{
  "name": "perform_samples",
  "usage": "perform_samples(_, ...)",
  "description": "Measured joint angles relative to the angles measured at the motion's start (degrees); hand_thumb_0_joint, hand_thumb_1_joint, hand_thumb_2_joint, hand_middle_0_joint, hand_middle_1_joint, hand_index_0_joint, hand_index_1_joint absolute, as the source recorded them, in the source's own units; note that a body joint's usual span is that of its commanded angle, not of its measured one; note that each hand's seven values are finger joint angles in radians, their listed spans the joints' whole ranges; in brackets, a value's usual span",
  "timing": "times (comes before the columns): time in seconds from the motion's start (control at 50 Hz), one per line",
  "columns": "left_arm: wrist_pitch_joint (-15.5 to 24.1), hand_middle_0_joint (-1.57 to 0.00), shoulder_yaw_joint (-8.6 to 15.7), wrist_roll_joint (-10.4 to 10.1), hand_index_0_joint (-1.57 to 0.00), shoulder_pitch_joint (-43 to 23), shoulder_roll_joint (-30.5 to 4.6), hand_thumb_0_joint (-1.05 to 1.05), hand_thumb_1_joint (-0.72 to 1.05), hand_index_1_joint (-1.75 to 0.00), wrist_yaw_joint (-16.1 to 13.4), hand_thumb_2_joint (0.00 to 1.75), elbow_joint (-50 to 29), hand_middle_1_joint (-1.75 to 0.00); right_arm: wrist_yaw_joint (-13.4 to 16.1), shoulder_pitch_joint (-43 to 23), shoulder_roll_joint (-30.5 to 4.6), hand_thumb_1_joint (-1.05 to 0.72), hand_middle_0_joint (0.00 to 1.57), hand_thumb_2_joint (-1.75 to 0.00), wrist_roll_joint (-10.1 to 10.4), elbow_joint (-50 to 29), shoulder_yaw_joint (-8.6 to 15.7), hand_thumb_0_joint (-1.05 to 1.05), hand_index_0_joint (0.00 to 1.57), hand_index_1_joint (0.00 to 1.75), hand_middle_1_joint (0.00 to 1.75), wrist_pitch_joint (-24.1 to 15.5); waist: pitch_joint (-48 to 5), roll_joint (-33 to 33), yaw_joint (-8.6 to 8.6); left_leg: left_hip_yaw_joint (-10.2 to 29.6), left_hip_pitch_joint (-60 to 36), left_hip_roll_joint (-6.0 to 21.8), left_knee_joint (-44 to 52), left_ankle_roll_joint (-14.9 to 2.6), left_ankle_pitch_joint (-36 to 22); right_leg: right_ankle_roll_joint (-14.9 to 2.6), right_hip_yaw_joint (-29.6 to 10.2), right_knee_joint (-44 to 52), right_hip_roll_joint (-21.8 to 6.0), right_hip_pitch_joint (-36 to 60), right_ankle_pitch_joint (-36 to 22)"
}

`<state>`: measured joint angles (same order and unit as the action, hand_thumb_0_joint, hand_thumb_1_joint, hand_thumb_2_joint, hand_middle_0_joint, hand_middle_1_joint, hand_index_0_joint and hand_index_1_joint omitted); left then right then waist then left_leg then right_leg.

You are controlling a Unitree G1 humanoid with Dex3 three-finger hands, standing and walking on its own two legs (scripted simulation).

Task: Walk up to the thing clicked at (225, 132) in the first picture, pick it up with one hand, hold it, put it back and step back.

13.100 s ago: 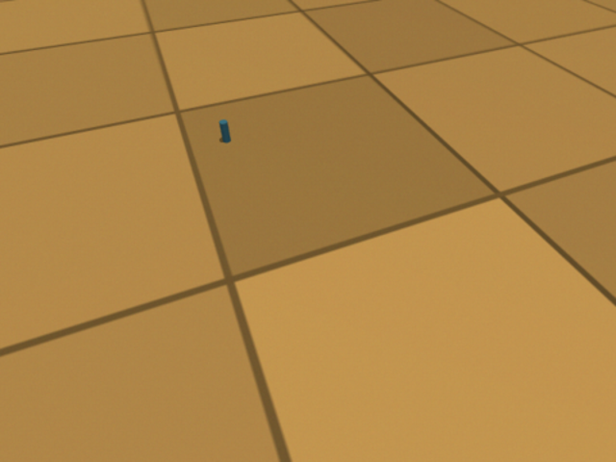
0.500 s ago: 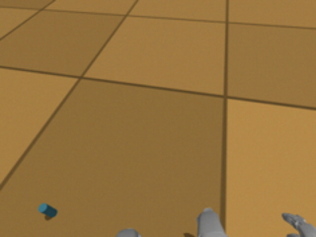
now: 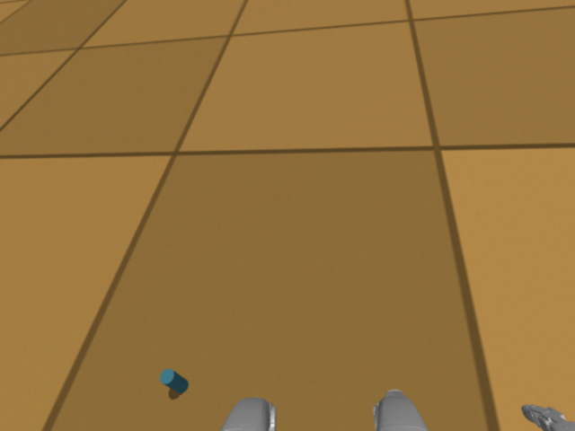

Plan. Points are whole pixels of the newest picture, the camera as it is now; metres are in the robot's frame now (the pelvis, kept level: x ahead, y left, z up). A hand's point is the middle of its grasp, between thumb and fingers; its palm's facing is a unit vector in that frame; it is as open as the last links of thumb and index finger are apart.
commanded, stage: walk up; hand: left
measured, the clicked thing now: (174, 381) +0.36 +0.47 -0.66
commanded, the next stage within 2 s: none
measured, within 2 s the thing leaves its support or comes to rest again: neither
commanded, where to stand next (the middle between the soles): -0.06 +0.36 m, yaw -16 degrees
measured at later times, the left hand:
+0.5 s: hand out of the picture +0.01 +0.52 -0.12, palm faces -0.21 -0.84 -0.50, open 7.4 cm
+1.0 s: hand out of the picture -0.02 +0.75 -0.15, palm faces -0.14 -0.88 -0.46, open 7.4 cm
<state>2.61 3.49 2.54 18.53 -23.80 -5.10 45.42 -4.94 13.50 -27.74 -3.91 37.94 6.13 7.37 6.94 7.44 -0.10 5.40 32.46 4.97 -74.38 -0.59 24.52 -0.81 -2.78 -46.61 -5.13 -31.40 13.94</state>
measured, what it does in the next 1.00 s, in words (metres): steps to the left: left foot, then right foot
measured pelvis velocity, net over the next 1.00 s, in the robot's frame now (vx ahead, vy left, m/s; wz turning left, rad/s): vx -0.16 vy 0.45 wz -0.20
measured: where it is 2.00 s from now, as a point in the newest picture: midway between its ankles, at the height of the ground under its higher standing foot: outside the picture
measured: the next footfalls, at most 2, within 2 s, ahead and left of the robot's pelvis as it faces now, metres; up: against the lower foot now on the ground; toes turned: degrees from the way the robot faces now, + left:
left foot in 0.10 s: +0.00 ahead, +0.24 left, +0.00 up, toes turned -1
right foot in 0.52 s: -0.08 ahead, +0.13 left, +0.00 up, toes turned -10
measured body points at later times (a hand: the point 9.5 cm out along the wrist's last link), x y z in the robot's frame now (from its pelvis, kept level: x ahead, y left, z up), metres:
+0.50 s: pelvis -0.10 +0.25 +0.02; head -0.04 +0.23 +0.47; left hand +0.02 +0.57 -0.08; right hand -0.13 -0.08 -0.09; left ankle -0.04 +0.25 -0.69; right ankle -0.11 +0.13 -0.68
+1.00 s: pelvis -0.16 +0.45 +0.00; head -0.15 +0.49 +0.45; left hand -0.01 +0.80 -0.12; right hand -0.19 +0.15 -0.10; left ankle -0.14 +0.64 -0.69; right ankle -0.12 +0.30 -0.64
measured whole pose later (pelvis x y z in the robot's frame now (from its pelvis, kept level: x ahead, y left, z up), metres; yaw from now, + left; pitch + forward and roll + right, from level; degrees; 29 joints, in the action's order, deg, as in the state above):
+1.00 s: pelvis -0.16 +0.45 +0.00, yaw -11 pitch -5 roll +0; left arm -2.1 7.1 2.0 12.6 -29.7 -0.7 53.9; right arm -0.1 19.2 -18.4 -1.8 52.1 1.5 -0.4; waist 4.2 -4.7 -0.1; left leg 4.4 16.1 5.5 -51.2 5.2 30.6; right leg -0.5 -4.6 -68.0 2.4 -33.0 23.3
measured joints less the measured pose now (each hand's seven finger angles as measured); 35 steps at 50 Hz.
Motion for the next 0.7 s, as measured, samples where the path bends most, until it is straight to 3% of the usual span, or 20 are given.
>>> perform_samples(0.1,-0.4,-0.21,1.2,0.8,-0.21,-0.9,-3.4,0.0,0.89,-0.3,0.3,0.9,-0.5,-0.3,-0.1,-0.6,-2.6,-0.91,0.2,-0.9,0.7,-0.3,1.4,0.0,0.2,0.3,0.3,-0.2,-1.2,-0.6,0.63,-2.2,-7.0,0.2,13.5,-0.71,8.6,1.24,-5.5,-0.5,-2.5,-5.7,-2.7)
perform_samples(0.12,-0.6,-0.21,1.5,0.8,-0.21,-1.8,-4.4,0.0,0.89,-0.3,0.2,0.9,-0.3,-0.3,0.1,-0.7,-2.5,-0.91,0.2,-0.9,0.7,0.1,1.7,0.0,0.2,0.3,0.3,-0.6,-0.4,-1.9,0.78,-3.6,-7.5,-1.1,14.3,1.03,11.0,1.47,-7.4,-0.8,-3.6,-6.4,-2.8)
perform_samples(0.14,-1.0,-0.21,1.9,0.7,-0.21,-2.6,-5.3,0.0,0.89,-0.3,0.0,0.9,0.3,-0.3,0.2,-0.8,-1.9,-0.91,0.2,-0.9,0.5,0.6,1.8,0.0,0.2,0.3,0.3,-1.0,0.9,-4.0,1.28,-5.9,-7.9,-2.8,13.5,1.4,10.7,0.63,-10.5,-2.2,-4.2,-7.0,0.7)
perform_samples(0.16,-1.6,-0.21,2.4,0.4,-0.21,-2.9,-5.4,0.0,0.89,-0.3,-0.6,0.9,1.3,-0.3,0.4,-0.1,-1.5,-0.91,0.2,-0.9,0.1,0.6,1.4,0.0,0.2,0.3,0.3,-1.4,1.1,-4.5,1.56,-7.3,-7.7,-3.0,12.3,1.22,10.3,-0.12,-12.4,-5.9,-2.7,-8.0,6.9)
perform_samples(0.2,-2.7,-0.21,2.4,0.0,-0.21,-3.2,-4.3,0.01,0.89,-0.3,-1.9,0.9,4.1,-0.3,0.9,1.5,-0.8,-0.91,0.2,-0.9,0.2,1.5,0.4,0.0,0.2,0.3,0.3,-1.9,0.5,-2.1,-0.03,-7.0,-7.2,-1.7,11.6,-0.02,9.5,-1.21,-10.0,-16.1,2.2,-9.5,13.7)
perform_samples(0.24,-3.1,-0.21,2.0,-1.1,-0.21,-3.3,-4.1,0.01,0.9,-0.3,-2.0,0.9,6.1,-0.3,1.6,2.4,1.8,-0.91,0.2,-0.9,-0.1,3.1,-0.3,0.0,0.2,0.3,0.3,-1.5,-0.1,-2.5,-2.23,-7.3,-7.7,-2.2,15.2,-1.2,6.7,-1.52,-7.1,-23.5,5.3,-10.1,12.8)
perform_samples(0.28,-3.0,-0.2,1.7,-2.3,-0.2,-3.1,-4.2,0.01,0.9,-0.3,-1.7,0.9,6.5,-0.3,2.1,3.4,4.6,-0.91,0.2,-0.9,-0.2,3.9,-1.1,0.0,0.2,0.3,0.3,-1.5,-0.4,-4.8,-3.27,-9.0,-8.8,-3.5,21.0,-1.87,2.9,-1.86,-5.5,-26.2,7.6,-9.9,10.7)
perform_samples(0.36,-2.4,-0.21,0.4,-3.3,-0.2,-3.3,-2.5,0.01,0.9,-0.3,-1.0,0.9,5.8,-0.3,2.0,5.5,6.1,-0.9,0.21,-0.9,0.0,3.7,-1.7,0.01,0.21,0.3,0.3,-2.4,0.9,-5.5,-4.51,-11.2,-10.5,-5.2,30.7,-4.64,-3.7,-1.02,0.7,-21.6,9.2,-5.0,10.2)
perform_samples(0.44,-2.5,-0.21,-0.7,-3.6,-0.21,-3.1,-0.6,0.01,0.9,-0.3,-0.7,0.9,4.3,-0.3,2.3,6.3,5.3,-0.9,0.21,-0.9,-0.4,2.4,-0.8,0.01,0.21,0.3,0.3,-2.5,2.1,-5.4,-4.8,-14.6,-10.5,-7.3,35.6,-6.46,-7.4,-0.81,2.3,-11.3,8.7,1.9,10.2)
perform_samples(0.48,-2.4,-0.21,-1.0,-3.6,-0.21,-2.7,0.3,0.0,0.9,-0.3,-0.7,0.9,3.7,-0.3,2.3,6.1,4.6,-0.9,0.21,-0.9,-0.7,1.7,0.0,0.01,0.21,0.3,0.3,-1.8,2.4,-4.9,-4.77,-16.2,-9.8,-8.3,35.9,-6.16,-8.1,-1.29,2.6,-4.1,7.8,6.6,9.7)
perform_samples(0.5,-2.1,-0.21,-1.2,-3.5,-0.21,-2.2,0.6,0.0,0.89,-0.3,-0.7,0.9,3.3,-0.3,2.3,5.8,4.3,-0.9,0.21,-0.9,-0.8,1.4,0.5,0.01,0.21,0.3,0.3,-1.3,2.5,-4.5,-4.59,-17.0,-9.2,-8.6,35.4,-4.81,-8.0,-1.88,3.3,1.2,7.1,9.6,8.9)
perform_samples(0.52,-1.7,-0.21,-1.2,-3.4,-0.21,-1.8,1.0,0.0,0.89,-0.3,-0.8,0.9,2.9,-0.3,2.3,5.2,3.8,-0.9,0.21,-0.9,-0.7,1.2,1.0,0.01,0.21,0.3,0.3,-0.7,2.7,-3.5,-4.24,-17.3,-8.0,-8.4,33.5,-1.78,-7.6,-2.0,4.1,6.3,6.6,12.3,6.8)
perform_samples(0.54,-1.6,-0.21,-1.0,-3.1,-0.21,-1.7,1.6,0.0,0.89,-0.3,-1.0,0.9,2.6,-0.3,2.5,4.0,3.4,-0.9,0.21,-0.9,-0.6,1.4,1.5,0.01,0.21,0.3,0.3,-0.4,3.9,-1.6,-3.87,-15.3,-6.5,-7.8,28.6,2.07,-4.1,-0.87,4.4,7.2,7.3,13.1,5.8)
perform_samples(0.56,-1.8,-0.21,-0.9,-2.7,-0.21,-1.5,1.8,0.0,0.89,-0.3,-1.1,0.9,2.4,-0.3,2.7,3.3,3.5,-0.9,0.21,-0.9,-0.6,1.4,1.7,0.01,0.21,0.3,0.3,-0.1,4.4,-0.5,-3.46,-12.3,-4.3,-8.0,21.5,4.65,-0.4,-0.1,4.5,6.8,7.5,12.9,5.5)
perform_samples(0.58,-2.0,-0.21,-0.7,-2.3,-0.21,-1.4,1.5,0.0,0.89,-0.3,-1.5,0.9,2.3,-0.3,2.7,3.1,3.8,-0.9,0.21,-0.9,-0.6,1.2,1.7,0.01,0.21,0.3,0.3,0.2,4.3,-0.3,-2.86,-9.7,-1.7,-8.4,13.0,6.01,2.8,0.02,4.3,6.0,7.1,12.5,5.5)
perform_samples(0.6,-2.1,-0.21,-0.5,-2.0,-0.21,-1.7,1.2,0.0,0.89,-0.3,-1.9,0.9,2.6,-0.3,2.7,2.9,4.1,-0.9,0.2,-0.9,-0.5,0.9,1.5,0.01,0.2,0.3,0.3,0.4,3.9,-0.8,-2.24,-7.4,0.5,-8.6,4.7,6.52,4.5,-0.17,3.9,5.6,6.1,12.2,5.3)
perform_samples(0.64,-1.9,-0.21,0.0,-2.1,-0.21,-2.9,0.6,0.0,0.89,-0.3,-2.7,0.9,3.4,-0.3,2.2,2.5,4.1,-0.91,0.2,-0.9,0.1,0.8,1.0,0.01,0.2,0.3,0.3,-0.1,3.3,-1.9,-1.37,-2.4,2.7,-7.8,-6.0,5.84,3.6,-1.01,2.9,5.7,3.5,11.7,4.8)
perform_samples(0.7,-0.6,-0.21,0.3,-1.6,-0.21,-4.0,0.4,0.01,0.89,-0.3,-2.6,0.9,3.2,-0.3,1.1,1.5,2.2,-0.9,0.21,-0.9,0.7,0.1,1.1,0.01,0.21,0.3,0.3,-0.8,1.8,-2.4,-0.61,5.6,1.6,-5.1,-8.6,3.08,-0.4,-0.71,0.8,5.0,-0.2,9.6,3.9)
